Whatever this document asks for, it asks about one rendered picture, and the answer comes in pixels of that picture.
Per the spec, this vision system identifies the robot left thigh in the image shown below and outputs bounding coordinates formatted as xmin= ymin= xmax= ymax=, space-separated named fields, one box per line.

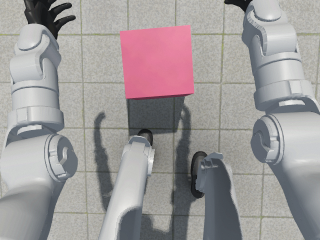
xmin=98 ymin=141 xmax=155 ymax=240

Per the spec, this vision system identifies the carton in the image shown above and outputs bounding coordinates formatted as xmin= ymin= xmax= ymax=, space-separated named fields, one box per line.
xmin=119 ymin=25 xmax=195 ymax=100

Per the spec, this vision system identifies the left robot forearm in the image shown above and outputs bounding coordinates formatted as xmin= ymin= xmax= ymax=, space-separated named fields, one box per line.
xmin=0 ymin=23 xmax=65 ymax=184

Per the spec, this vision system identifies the right robot forearm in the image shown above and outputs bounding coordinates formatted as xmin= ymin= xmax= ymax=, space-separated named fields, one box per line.
xmin=241 ymin=0 xmax=320 ymax=115

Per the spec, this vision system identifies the left robot hand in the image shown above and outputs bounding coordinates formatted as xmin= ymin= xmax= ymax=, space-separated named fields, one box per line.
xmin=24 ymin=0 xmax=76 ymax=40

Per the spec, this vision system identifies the robot right upper arm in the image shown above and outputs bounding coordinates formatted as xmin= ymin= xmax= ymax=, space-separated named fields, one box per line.
xmin=250 ymin=111 xmax=320 ymax=240

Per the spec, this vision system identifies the robot left upper arm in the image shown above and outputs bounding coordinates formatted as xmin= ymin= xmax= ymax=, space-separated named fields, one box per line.
xmin=0 ymin=133 xmax=78 ymax=240

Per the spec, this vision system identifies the right robot hand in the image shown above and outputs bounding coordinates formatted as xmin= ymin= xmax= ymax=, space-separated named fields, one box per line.
xmin=224 ymin=0 xmax=253 ymax=14

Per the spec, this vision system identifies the right robot shin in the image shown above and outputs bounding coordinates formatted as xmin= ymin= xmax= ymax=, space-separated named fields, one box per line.
xmin=195 ymin=152 xmax=233 ymax=193

